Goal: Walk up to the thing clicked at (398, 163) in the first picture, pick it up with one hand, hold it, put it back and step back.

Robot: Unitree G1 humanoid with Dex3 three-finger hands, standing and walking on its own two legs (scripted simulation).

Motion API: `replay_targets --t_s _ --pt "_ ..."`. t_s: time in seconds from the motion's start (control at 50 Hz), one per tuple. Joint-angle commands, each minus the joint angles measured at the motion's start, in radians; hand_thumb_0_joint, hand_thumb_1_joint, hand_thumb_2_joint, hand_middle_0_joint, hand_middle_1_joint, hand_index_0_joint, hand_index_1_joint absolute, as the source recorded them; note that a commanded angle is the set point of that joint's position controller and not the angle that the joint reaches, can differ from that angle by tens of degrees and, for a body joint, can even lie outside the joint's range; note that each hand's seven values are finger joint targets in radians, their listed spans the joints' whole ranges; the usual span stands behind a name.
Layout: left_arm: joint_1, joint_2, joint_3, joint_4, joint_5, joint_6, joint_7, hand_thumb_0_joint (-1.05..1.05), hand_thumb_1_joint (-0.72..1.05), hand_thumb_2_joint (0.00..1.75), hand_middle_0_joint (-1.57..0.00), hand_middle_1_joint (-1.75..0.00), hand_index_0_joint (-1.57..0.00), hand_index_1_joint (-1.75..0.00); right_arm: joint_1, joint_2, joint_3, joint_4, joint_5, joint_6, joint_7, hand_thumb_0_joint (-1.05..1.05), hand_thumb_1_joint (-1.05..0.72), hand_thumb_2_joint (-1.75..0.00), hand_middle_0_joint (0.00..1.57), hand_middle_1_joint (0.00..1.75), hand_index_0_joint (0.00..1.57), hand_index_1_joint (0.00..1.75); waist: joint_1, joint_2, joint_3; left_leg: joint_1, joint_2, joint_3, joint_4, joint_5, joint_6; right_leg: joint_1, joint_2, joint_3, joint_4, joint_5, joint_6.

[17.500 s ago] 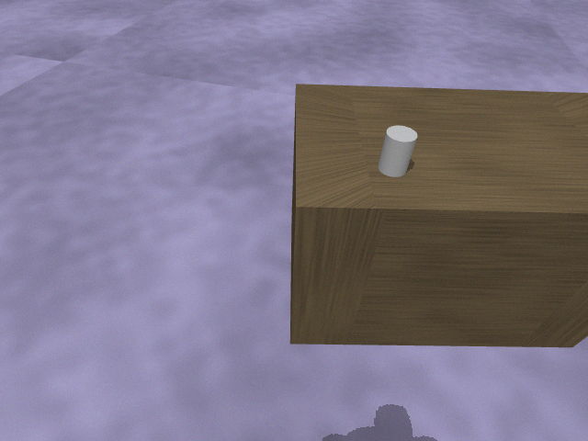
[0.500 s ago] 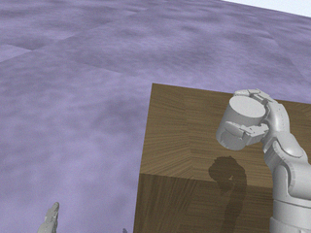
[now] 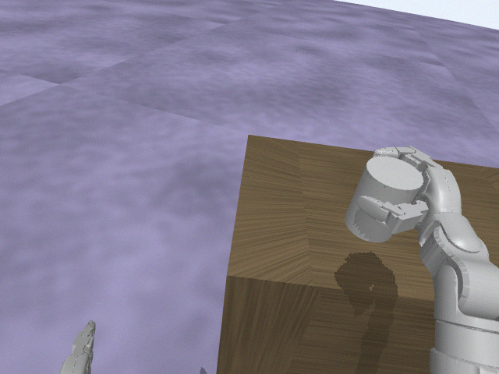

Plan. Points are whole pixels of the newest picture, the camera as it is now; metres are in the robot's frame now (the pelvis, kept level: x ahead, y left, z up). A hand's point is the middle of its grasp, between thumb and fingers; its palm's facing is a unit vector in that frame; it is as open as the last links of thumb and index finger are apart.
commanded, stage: hold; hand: right
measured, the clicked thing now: (380, 200) +0.34 -0.16 +0.21
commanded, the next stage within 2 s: crouch in 0.92 s
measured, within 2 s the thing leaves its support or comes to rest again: neither
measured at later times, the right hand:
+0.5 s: hand (393, 190) +0.34 -0.17 +0.24, palm faces +0.16 +0.99 -0.03, open 10.6 cm
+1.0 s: hand (394, 187) +0.34 -0.17 +0.24, palm faces +0.15 +0.99 -0.03, open 10.6 cm
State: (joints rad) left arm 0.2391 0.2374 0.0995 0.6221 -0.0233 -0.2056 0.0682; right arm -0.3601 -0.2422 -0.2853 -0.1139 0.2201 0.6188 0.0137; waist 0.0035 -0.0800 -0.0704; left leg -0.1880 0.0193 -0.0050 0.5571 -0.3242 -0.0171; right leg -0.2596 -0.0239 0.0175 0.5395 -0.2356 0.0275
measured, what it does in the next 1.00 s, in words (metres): stands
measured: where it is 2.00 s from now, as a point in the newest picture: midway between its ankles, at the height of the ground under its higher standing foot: outside the picture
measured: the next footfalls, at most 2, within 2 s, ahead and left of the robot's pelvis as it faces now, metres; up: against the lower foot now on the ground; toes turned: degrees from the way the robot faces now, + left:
none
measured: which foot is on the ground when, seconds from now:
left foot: down 0.00-1.00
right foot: down 0.00-1.00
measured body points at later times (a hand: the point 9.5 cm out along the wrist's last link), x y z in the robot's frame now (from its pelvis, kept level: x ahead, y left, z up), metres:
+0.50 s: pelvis +0.00 +0.00 +0.00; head -0.04 +0.03 +0.45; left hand +0.16 +0.26 -0.07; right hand +0.32 -0.22 +0.24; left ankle -0.01 +0.13 -0.73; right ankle +0.04 -0.14 -0.73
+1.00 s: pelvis +0.00 +0.00 +0.00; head -0.04 +0.03 +0.45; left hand +0.16 +0.26 -0.08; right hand +0.32 -0.22 +0.24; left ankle -0.01 +0.13 -0.73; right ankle +0.04 -0.14 -0.73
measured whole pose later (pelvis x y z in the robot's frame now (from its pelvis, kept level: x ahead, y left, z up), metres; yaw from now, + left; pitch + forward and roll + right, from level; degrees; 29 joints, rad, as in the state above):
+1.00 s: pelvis +0.00 +0.00 +0.00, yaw +0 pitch -3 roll +0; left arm 0.26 0.23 0.09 0.64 -0.02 -0.21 0.07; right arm -0.37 -0.25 -0.28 -0.14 0.20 0.61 0.00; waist -0.01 -0.07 -0.06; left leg -0.19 0.02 0.00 0.55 -0.32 -0.02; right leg -0.26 -0.03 0.02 0.54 -0.24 0.03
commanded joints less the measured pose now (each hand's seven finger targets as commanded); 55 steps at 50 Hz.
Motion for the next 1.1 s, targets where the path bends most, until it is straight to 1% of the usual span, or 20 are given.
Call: replay_targets --t_s 0.0,0.02,0.08,0.14,0.2,0.32,0.34,0.4,0.42,0.46,0.5,0.56,0.68,0.72,0.84,0.88,0.92,0.98,1.02,1.08 --pt "-0.127 0.118 0.046 -0.147 -0.005 -0.049 0.000 0.00 -0.54 0.05 -0.04 -0.05 -0.04 -0.05 -0.454 -0.227 -0.090 -0.273 0.003 -0.104 -0.008 0.00 -0.13 -1.32 1.28 1.45 1.33 1.45 -0.013 0.072 -0.151 -0.086 -0.025 0.051 -0.111 0.164 0.000 0.129 0.028 -0.037 -0.060 0.087 -0.034" --pt "-0.133 0.154 0.076 -0.173 -0.003 -0.055 0.002 0.00 -0.54 0.05 -0.04 -0.05 -0.05 -0.05 -0.463 -0.216 -0.075 -0.292 0.000 -0.106 -0.007 0.00 -0.11 -1.33 1.28 1.46 1.33 1.46 -0.005 0.068 -0.179 -0.083 -0.029 0.055 -0.105 0.177 0.002 0.152 0.024 -0.033 -0.062 0.100 -0.032" --pt "-0.146 0.113 0.032 -0.149 -0.007 -0.059 0.002 0.00 -0.54 0.05 -0.04 -0.05 -0.04 -0.05 -0.496 -0.176 -0.029 -0.285 0.002 -0.104 -0.001 0.00 -0.10 -1.31 1.26 1.44 1.31 1.44 -0.007 0.047 -0.172 -0.095 -0.030 0.057 -0.107 0.158 0.005 0.165 0.019 -0.024 -0.063 0.091 -0.032" --pt "-0.197 0.109 0.011 -0.182 -0.006 -0.070 0.010 0.00 -0.54 0.05 -0.04 -0.05 -0.05 -0.05 -0.444 -0.158 -0.026 -0.238 0.006 -0.094 0.008 0.00 -0.11 -1.32 1.26 1.44 1.31 1.44 -0.018 0.103 -0.172 -0.068 -0.024 0.054 -0.108 0.197 -0.007 0.150 0.023 -0.027 -0.051 0.131 -0.037" --pt "-0.174 0.155 0.049 -0.164 0.000 -0.070 0.019 0.00 -0.54 0.04 -0.04 -0.05 -0.05 -0.05 -0.451 -0.207 -0.065 -0.220 -0.001 -0.091 0.004 0.00 -0.12 -1.32 1.27 1.45 1.32 1.45 -0.016 0.100 -0.200 -0.062 -0.024 0.057 -0.100 0.216 -0.006 0.169 0.024 -0.029 -0.050 0.147 -0.034" --pt "-0.119 0.117 0.034 -0.184 0.001 -0.059 0.021 0.00 -0.53 0.04 -0.04 -0.05 -0.05 -0.05 -0.474 -0.233 -0.094 -0.285 0.000 -0.120 -0.018 0.00 -0.15 -1.31 1.27 1.44 1.32 1.44 -0.018 0.091 -0.191 -0.054 -0.016 0.048 -0.110 0.210 -0.008 0.151 0.033 -0.041 -0.048 0.129 -0.036" --pt "-0.098 0.130 0.056 -0.150 0.002 -0.059 0.022 0.00 -0.53 0.04 -0.04 -0.05 -0.05 -0.05 -0.486 -0.229 -0.089 -0.289 0.000 -0.124 -0.018 0.00 -0.15 -1.32 1.28 1.45 1.33 1.45 -0.005 0.077 -0.189 -0.074 -0.020 0.048 -0.109 0.191 -0.005 0.163 0.029 -0.040 -0.052 0.109 -0.036" --pt "-0.095 0.084 0.019 -0.127 -0.001 -0.055 0.012 0.00 -0.53 0.05 -0.04 -0.05 -0.05 -0.05 -0.482 -0.212 -0.068 -0.300 -0.004 -0.134 -0.021 0.00 -0.12 -1.31 1.26 1.44 1.31 1.44 -0.013 0.024 -0.168 -0.081 -0.025 0.052 -0.109 0.159 0.004 0.153 0.025 -0.034 -0.062 0.086 -0.032" --pt "-0.148 0.127 0.042 -0.210 -0.004 -0.070 0.015 0.00 -0.54 0.05 -0.04 -0.05 -0.05 -0.05 -0.474 -0.201 -0.058 -0.281 -0.002 -0.128 -0.019 0.00 -0.13 -1.32 1.28 1.45 1.33 1.45 -0.007 0.058 -0.172 -0.076 -0.026 0.052 -0.107 0.186 0.001 0.156 0.024 -0.037 -0.057 0.110 -0.032" --pt "-0.122 0.080 0.008 -0.127 -0.004 -0.055 0.009 0.00 -0.54 0.05 -0.04 -0.05 -0.05 -0.05 -0.461 -0.176 -0.031 -0.270 -0.003 -0.117 -0.011 0.00 -0.13 -1.32 1.27 1.44 1.32 1.44 -0.007 0.027 -0.150 -0.094 -0.028 0.052 -0.106 0.177 0.004 0.147 0.023 -0.035 -0.056 0.106 -0.030" --pt "-0.158 0.135 0.046 -0.160 -0.002 -0.062 0.015 0.00 -0.54 0.05 -0.04 -0.05 -0.05 -0.05 -0.448 -0.186 -0.044 -0.256 -0.002 -0.108 -0.002 0.00 -0.12 -1.32 1.26 1.44 1.31 1.44 -0.006 0.069 -0.181 -0.080 -0.030 0.058 -0.105 0.194 0.000 0.163 0.021 -0.029 -0.056 0.127 -0.032" --pt "-0.189 0.148 0.049 -0.175 -0.004 -0.066 0.013 0.00 -0.54 0.04 -0.05 -0.05 -0.05 -0.05 -0.419 -0.178 -0.043 -0.239 0.002 -0.087 0.011 0.00 -0.11 -1.31 1.25 1.43 1.30 1.43 -0.014 0.077 -0.160 -0.074 -0.032 0.065 -0.110 0.174 0.000 0.145 0.019 -0.026 -0.064 0.111 -0.030" --pt "-0.128 0.113 0.019 -0.159 -0.002 -0.062 0.013 0.00 -0.54 0.04 -0.04 -0.05 -0.05 -0.05 -0.455 -0.228 -0.098 -0.215 0.006 -0.085 -0.002 0.00 -0.12 -1.32 1.27 1.45 1.32 1.45 -0.021 0.103 -0.176 -0.061 -0.027 0.060 -0.108 0.210 -0.006 0.154 0.024 -0.036 -0.055 0.138 -0.035" --pt "-0.105 0.134 0.055 -0.154 0.000 -0.066 0.016 0.00 -0.54 0.04 -0.04 -0.05 -0.05 -0.05 -0.484 -0.246 -0.109 -0.240 0.004 -0.100 -0.010 0.00 -0.12 -1.32 1.27 1.45 1.33 1.45 -0.011 0.083 -0.182 -0.065 -0.026 0.057 -0.108 0.198 -0.005 0.157 0.026 -0.038 -0.057 0.120 -0.035" --pt "-0.077 0.081 0.010 -0.134 -0.001 -0.067 0.012 0.00 -0.55 0.05 -0.04 -0.05 -0.04 -0.05 -0.483 -0.220 -0.079 -0.294 -0.001 -0.123 -0.016 0.00 -0.14 -1.31 1.27 1.44 1.32 1.44 -0.009 0.040 -0.205 -0.064 -0.022 0.050 -0.099 0.227 -0.003 0.172 0.029 -0.040 -0.042 0.149 -0.036" --pt "-0.110 0.071 -0.002 -0.124 -0.001 -0.065 0.010 0.00 -0.54 0.05 -0.04 -0.05 -0.04 -0.05 -0.481 -0.186 -0.038 -0.286 -0.008 -0.120 -0.009 0.00 -0.13 -1.31 1.27 1.44 1.32 1.44 -0.013 0.026 -0.180 -0.076 -0.023 0.049 -0.100 0.213 0.001 0.163 0.027 -0.037 -0.048 0.138 -0.033" --pt "-0.155 0.144 0.049 -0.188 0.000 -0.076 0.016 0.00 -0.54 0.05 -0.04 -0.05 -0.05 -0.05 -0.481 -0.163 -0.018 -0.263 -0.006 -0.103 -0.001 0.00 -0.12 -1.33 1.27 1.45 1.32 1.45 0.003 0.045 -0.215 -0.078 -0.031 0.060 -0.097 0.238 0.001 0.203 0.016 -0.026 -0.046 0.182 -0.030" --pt "-0.178 0.115 0.012 -0.154 -0.003 -0.071 0.011 0.00 -0.54 0.05 -0.05 -0.05 -0.05 -0.05 -0.453 -0.174 -0.030 -0.211 -0.007 -0.083 0.007 0.00 -0.15 -1.32 1.27 1.45 1.32 1.45 -0.021 0.033 -0.162 -0.077 -0.031 0.065 -0.098 0.215 0.004 0.164 0.016 -0.025 -0.055 0.166 -0.025" --pt "-0.171 0.085 -0.014 -0.171 -0.002 -0.074 0.007 0.00 -0.53 0.05 -0.05 -0.05 -0.05 -0.05 -0.456 -0.175 -0.040 -0.199 -0.006 -0.083 0.010 0.00 -0.14 -1.32 1.27 1.44 1.32 1.44 -0.014 0.074 -0.175 -0.057 -0.031 0.066 -0.103 0.218 -0.001 0.149 0.019 -0.027 -0.054 0.155 -0.031" --pt "-0.098 0.102 0.008 -0.183 -0.001 -0.065 0.011 0.00 -0.54 0.05 -0.04 -0.05 -0.04 -0.05 -0.446 -0.221 -0.085 -0.142 -0.003 -0.080 0.010 0.00 -0.15 -1.34 1.31 1.48 1.36 1.48 0.002 0.150 -0.150 -0.062 -0.020 0.051 -0.119 0.218 -0.017 0.133 0.030 -0.041 -0.052 0.128 -0.042"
